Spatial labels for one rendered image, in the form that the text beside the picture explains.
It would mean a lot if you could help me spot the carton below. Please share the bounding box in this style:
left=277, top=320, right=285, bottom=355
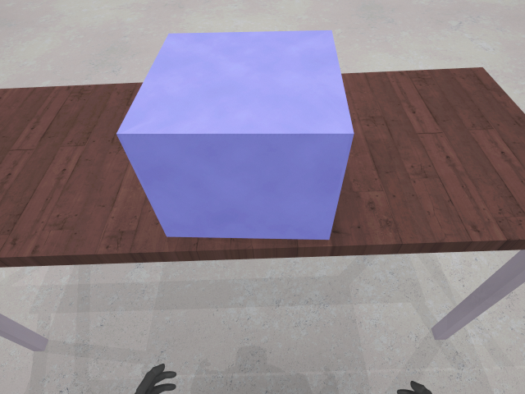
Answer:
left=116, top=30, right=354, bottom=240

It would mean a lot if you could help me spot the robot left hand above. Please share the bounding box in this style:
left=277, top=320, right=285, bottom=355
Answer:
left=135, top=364, right=176, bottom=394

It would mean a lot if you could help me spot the table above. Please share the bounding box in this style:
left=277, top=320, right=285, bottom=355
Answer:
left=0, top=67, right=525, bottom=351

